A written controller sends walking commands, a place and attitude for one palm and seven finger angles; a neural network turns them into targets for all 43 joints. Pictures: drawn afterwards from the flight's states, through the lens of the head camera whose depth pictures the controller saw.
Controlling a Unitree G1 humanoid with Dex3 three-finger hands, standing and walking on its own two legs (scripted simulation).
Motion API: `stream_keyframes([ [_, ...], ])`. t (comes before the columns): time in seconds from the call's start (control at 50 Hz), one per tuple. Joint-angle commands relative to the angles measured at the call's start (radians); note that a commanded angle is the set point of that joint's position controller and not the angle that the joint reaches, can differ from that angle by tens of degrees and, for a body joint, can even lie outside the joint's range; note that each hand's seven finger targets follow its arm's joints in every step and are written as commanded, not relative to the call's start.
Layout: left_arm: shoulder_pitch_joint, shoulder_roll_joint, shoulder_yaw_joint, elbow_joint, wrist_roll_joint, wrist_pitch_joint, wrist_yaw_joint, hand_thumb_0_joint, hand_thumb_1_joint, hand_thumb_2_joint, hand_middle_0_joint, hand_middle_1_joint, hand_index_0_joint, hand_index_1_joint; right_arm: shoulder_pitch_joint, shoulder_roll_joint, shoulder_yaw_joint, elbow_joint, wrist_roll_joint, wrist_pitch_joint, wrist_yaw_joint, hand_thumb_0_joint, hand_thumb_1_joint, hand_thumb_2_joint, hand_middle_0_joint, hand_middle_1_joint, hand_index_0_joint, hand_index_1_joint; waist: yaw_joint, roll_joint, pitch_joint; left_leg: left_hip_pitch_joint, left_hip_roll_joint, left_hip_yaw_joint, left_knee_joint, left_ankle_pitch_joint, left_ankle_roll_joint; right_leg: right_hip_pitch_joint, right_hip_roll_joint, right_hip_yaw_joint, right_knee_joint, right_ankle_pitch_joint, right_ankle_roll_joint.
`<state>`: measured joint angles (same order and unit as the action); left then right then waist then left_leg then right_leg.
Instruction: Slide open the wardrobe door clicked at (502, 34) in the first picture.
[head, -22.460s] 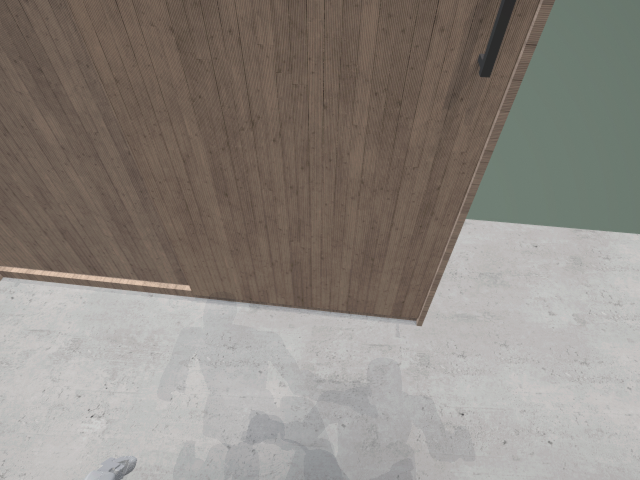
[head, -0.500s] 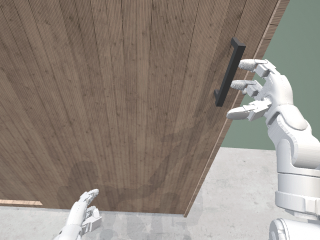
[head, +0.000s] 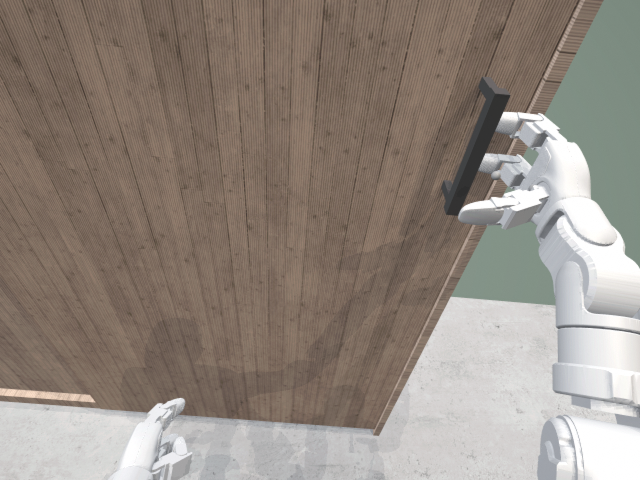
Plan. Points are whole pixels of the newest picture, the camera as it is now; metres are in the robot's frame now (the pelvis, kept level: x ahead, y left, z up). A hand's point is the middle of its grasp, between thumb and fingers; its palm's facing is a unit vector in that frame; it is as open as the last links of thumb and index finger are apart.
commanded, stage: feel for the door with the fingertips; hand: right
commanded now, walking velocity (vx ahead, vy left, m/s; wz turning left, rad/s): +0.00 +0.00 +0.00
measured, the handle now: (468, 150) +0.44 -0.13 +0.25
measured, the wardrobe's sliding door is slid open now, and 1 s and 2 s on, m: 0.00 0.00 0.00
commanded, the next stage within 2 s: slide the fingers in behind the handle in 0.18 s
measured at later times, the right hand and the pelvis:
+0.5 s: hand (503, 173) +0.40 -0.16 +0.25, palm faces +0.01 +1.00 +0.00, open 13.9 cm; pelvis -0.01 +0.00 +0.00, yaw +0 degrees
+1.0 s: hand (491, 179) +0.38 -0.14 +0.25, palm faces +0.00 +1.00 +0.00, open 14.0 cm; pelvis +0.00 -0.01 +0.00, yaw +0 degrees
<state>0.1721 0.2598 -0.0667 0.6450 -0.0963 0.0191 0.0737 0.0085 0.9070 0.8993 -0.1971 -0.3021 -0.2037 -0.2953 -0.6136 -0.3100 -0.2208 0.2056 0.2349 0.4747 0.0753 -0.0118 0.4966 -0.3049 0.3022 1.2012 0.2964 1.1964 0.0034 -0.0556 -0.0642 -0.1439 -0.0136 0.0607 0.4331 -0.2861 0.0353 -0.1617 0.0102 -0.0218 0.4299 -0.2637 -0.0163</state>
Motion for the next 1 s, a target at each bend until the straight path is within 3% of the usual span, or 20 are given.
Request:
stream_keyframes([
  [0.0, -0.154, 0.104, 0.046, -0.171, 0.003, -0.060, 0.006, 0.000, 0.900, 0.900, -0.200, -0.300, -0.200, -0.300, -0.457, -0.214, -0.073, -0.218, 0.003, -0.086, 0.006, 0.000, 0.500, -0.300, 0.300, 1.200, 0.300, 1.200, -0.009, 0.078, -0.261, 0.059, 0.033, -0.038, -0.042, 0.443, -0.018, 0.125, -0.009, 0.033, 0.000, 0.345, -0.041],
  [0.04, -0.147, 0.111, 0.048, -0.169, 0.003, -0.059, 0.008, 0.000, 0.900, 0.900, -0.200, -0.300, -0.200, -0.300, -0.468, -0.242, -0.084, -0.223, 0.000, -0.093, 0.011, 0.000, 0.500, -0.300, 0.300, 1.200, 0.300, 1.200, -0.010, 0.064, -0.270, 0.070, 0.033, -0.041, -0.041, 0.445, -0.015, 0.127, -0.010, 0.034, -0.003, 0.356, -0.041],
  [0.1, -0.140, 0.108, 0.048, -0.159, 0.001, -0.066, 0.009, 0.000, 0.900, 0.900, -0.200, -0.300, -0.200, -0.300, -0.522, -0.201, -0.043, -0.206, -0.002, -0.094, 0.013, 0.000, 0.500, -0.300, 0.300, 1.200, 0.300, 1.200, 0.007, 0.035, -0.248, 0.027, 0.030, -0.036, -0.048, 0.400, -0.012, 0.141, -0.011, 0.038, -0.002, 0.330, -0.038],
  [0.14, -0.138, 0.110, 0.049, -0.156, 0.002, -0.067, 0.009, 0.000, 0.900, 0.900, -0.200, -0.300, -0.200, -0.300, -0.490, -0.207, -0.059, -0.175, 0.003, -0.093, 0.012, 0.000, 0.500, -0.300, 0.300, 1.200, 0.300, 1.200, -0.001, 0.057, -0.244, 0.030, 0.029, -0.038, -0.052, 0.400, -0.013, 0.134, -0.011, 0.040, -0.003, 0.328, -0.040],
  [0.18, -0.130, 0.110, 0.049, -0.146, 0.001, -0.067, 0.011, 0.000, 0.900, 0.900, -0.200, -0.300, -0.200, -0.300, -0.539, -0.189, -0.035, -0.130, 0.002, -0.090, 0.014, 0.000, 0.500, -0.300, 0.300, 1.200, 0.300, 1.200, 0.012, 0.079, -0.222, 0.010, 0.028, -0.037, -0.059, 0.364, -0.017, 0.120, -0.011, 0.040, -0.009, 0.293, -0.041],
  [0.22, -0.119, 0.119, 0.052, -0.138, 0.004, -0.065, 0.012, 0.000, 0.900, 0.900, -0.200, -0.300, -0.200, -0.300, -0.513, -0.237, -0.072, -0.086, -0.005, -0.092, 0.008, 0.000, 0.500, -0.300, 0.300, 1.200, 0.300, 1.200, 0.001, 0.075, -0.221, 0.015, 0.030, -0.041, -0.063, 0.348, -0.014, 0.113, -0.013, 0.042, -0.012, 0.287, -0.041],
  [0.3, -0.115, 0.110, 0.050, -0.145, 0.001, -0.067, 0.010, 0.000, 0.900, 0.900, -0.200, -0.300, -0.200, -0.300, -0.560, -0.197, -0.033, -0.072, -0.010, -0.113, 0.013, 0.000, 0.500, -0.300, 0.300, 1.200, 0.300, 1.200, 0.013, 0.065, -0.226, 0.006, 0.030, -0.041, -0.063, 0.337, -0.014, 0.115, -0.012, 0.040, -0.015, 0.277, -0.042],
  [0.46, -0.114, 0.113, 0.052, -0.161, 0.002, -0.067, 0.007, 0.000, 0.900, 0.900, -0.200, -0.300, -0.200, -0.300, -0.502, -0.234, -0.072, -0.094, -0.009, -0.125, 0.022, 0.000, 0.500, -0.300, 0.300, 1.200, 0.300, 1.200, -0.003, 0.067, -0.244, 0.034, 0.031, -0.041, -0.058, 0.364, -0.012, 0.111, -0.015, 0.040, -0.018, 0.300, -0.041],
  [0.48, -0.117, 0.112, 0.051, -0.166, 0.002, -0.068, 0.007, 0.000, 0.900, 0.900, -0.200, -0.300, -0.200, -0.300, -0.488, -0.229, -0.071, -0.102, -0.005, -0.124, 0.023, 0.000, 0.500, -0.300, 0.300, 1.200, 0.300, 1.200, -0.005, 0.082, -0.246, 0.038, 0.030, -0.038, -0.057, 0.360, -0.013, 0.109, -0.016, 0.040, -0.019, 0.294, -0.040],
  [0.54, -0.136, 0.108, 0.050, -0.183, 0.003, -0.074, 0.005, 0.000, 0.900, 0.900, -0.200, -0.300, -0.200, -0.300, -0.483, -0.223, -0.066, -0.219, -0.002, -0.138, 0.026, 0.000, 0.500, -0.300, 0.300, 1.200, 0.300, 1.200, -0.012, 0.034, -0.281, 0.052, 0.031, -0.040, -0.050, 0.385, -0.008, 0.146, -0.019, 0.042, -0.015, 0.334, -0.038],
  [0.6, -0.148, 0.098, 0.047, -0.183, 0.002, -0.082, 0.004, 0.000, 0.900, 0.900, -0.200, -0.300, -0.200, -0.300, -0.481, -0.155, -0.020, -0.284, 0.006, -0.130, 0.022, 0.000, 0.500, -0.300, 0.300, 1.200, 0.300, 1.200, -0.003, 0.024, -0.273, 0.026, 0.024, -0.030, -0.046, 0.378, -0.006, 0.176, -0.022, 0.047, -0.011, 0.345, -0.033],
  [0.62, -0.153, 0.099, 0.048, -0.186, 0.005, -0.084, 0.003, 0.000, 0.900, 0.900, -0.200, -0.300, -0.200, -0.300, -0.436, -0.158, -0.030, -0.300, 0.007, -0.124, 0.017, 0.000, 0.500, -0.300, 0.300, 1.200, 0.300, 1.200, -0.014, 0.024, -0.271, 0.032, 0.024, -0.029, -0.045, 0.382, -0.005, 0.180, -0.025, 0.049, -0.009, 0.361, -0.032],
  [0.66, -0.159, 0.098, 0.043, -0.178, 0.005, -0.083, 0.002, 0.000, 0.900, 0.900, -0.200, -0.300, -0.200, -0.300, -0.437, -0.142, -0.019, -0.310, 0.009, -0.098, 0.007, 0.000, 0.500, -0.300, 0.300, 1.200, 0.300, 1.200, -0.010, 0.027, -0.252, 0.021, 0.024, -0.027, -0.045, 0.380, -0.007, 0.167, -0.022, 0.047, -0.011, 0.350, -0.029],
  [0.68, -0.158, 0.099, 0.044, -0.172, 0.005, -0.079, 0.004, 0.000, 0.900, 0.900, -0.200, -0.300, -0.200, -0.300, -0.420, -0.147, -0.031, -0.277, 0.009, -0.080, -0.002, 0.000, 0.500, -0.300, 0.300, 1.200, 0.300, 1.200, -0.010, 0.067, -0.229, 0.011, 0.021, -0.023, -0.047, 0.360, -0.009, 0.149, -0.023, 0.049, -0.013, 0.329, -0.029],
  [0.7, -0.159, 0.103, 0.044, -0.167, 0.005, -0.075, 0.003, 0.000, 0.900, 0.900, -0.200, -0.300, -0.200, -0.300, -0.430, -0.167, -0.043, -0.278, 0.001, -0.067, -0.012, 0.000, 0.500, -0.300, 0.300, 1.200, 0.300, 1.200, -0.012, 0.057, -0.224, 0.009, 0.021, -0.024, -0.047, 0.347, -0.008, 0.141, -0.022, 0.048, -0.015, 0.322, -0.028],
  [0.76, -0.171, 0.096, 0.040, -0.166, 0.008, -0.069, 0.002, 0.000, 0.900, 0.900, -0.200, -0.300, -0.200, -0.300, -0.450, -0.133, -0.016, -0.294, -0.004, -0.045, -0.035, 0.000, 0.500, -0.300, 0.300, 1.200, 0.300, 1.200, -0.009, 0.042, -0.227, 0.006, 0.023, -0.026, -0.049, 0.334, -0.007, 0.145, -0.020, 0.049, -0.015, 0.320, -0.026],
  [0.82, -0.172, 0.099, 0.041, -0.158, 0.011, -0.063, 0.002, 0.000, 0.900, 0.900, -0.200, -0.300, -0.200, -0.300, -0.442, -0.143, -0.023, -0.276, -0.004, -0.041, -0.046, 0.000, 0.500, -0.300, 0.300, 1.200, 0.300, 1.200, -0.009, 0.078, -0.232, 0.016, 0.022, -0.029, -0.051, 0.345, -0.009, 0.145, -0.020, 0.050, -0.010, 0.327, -0.029],
  [0.9, -0.176, 0.090, 0.036, -0.158, 0.011, -0.057, 0.002, 0.000, 0.900, 0.900, -0.200, -0.300, -0.200, -0.300, -0.484, -0.097, 0.012, -0.262, -0.003, -0.043, -0.045, 0.000, 0.500, -0.300, 0.300, 1.200, 0.300, 1.200, 0.002, 0.061, -0.225, 0.001, 0.024, -0.030, -0.050, 0.344, -0.010, 0.147, -0.016, 0.045, -0.010, 0.315, -0.029],
  [0.94, -0.176, 0.092, 0.037, -0.165, 0.013, -0.054, 0.000, 0.000, 0.900, 0.900, -0.200, -0.300, -0.200, -0.300, -0.454, -0.124, -0.014, -0.273, -0.006, -0.051, -0.050, 0.000, 0.500, -0.300, 0.300, 1.200, 0.300, 1.200, -0.011, 0.066, -0.248, 0.025, 0.026, -0.029, -0.043, 0.361, -0.007, 0.147, -0.020, 0.049, -0.011, 0.335, -0.027],
  [0.98, -0.182, 0.085, 0.035, -0.167, 0.011, -0.051, -0.002, 0.000, 0.900, 0.900, -0.200, -0.300, -0.200, -0.300, -0.470, -0.082, 0.025, -0.271, -0.009, -0.047, -0.049, 0.000, 0.500, -0.300, 0.300, 1.200, 0.300, 1.200, -0.002, 0.047, -0.236, 0.011, 0.026, -0.028, -0.042, 0.359, -0.007, 0.148, -0.017, 0.046, -0.007, 0.332, -0.026],
])
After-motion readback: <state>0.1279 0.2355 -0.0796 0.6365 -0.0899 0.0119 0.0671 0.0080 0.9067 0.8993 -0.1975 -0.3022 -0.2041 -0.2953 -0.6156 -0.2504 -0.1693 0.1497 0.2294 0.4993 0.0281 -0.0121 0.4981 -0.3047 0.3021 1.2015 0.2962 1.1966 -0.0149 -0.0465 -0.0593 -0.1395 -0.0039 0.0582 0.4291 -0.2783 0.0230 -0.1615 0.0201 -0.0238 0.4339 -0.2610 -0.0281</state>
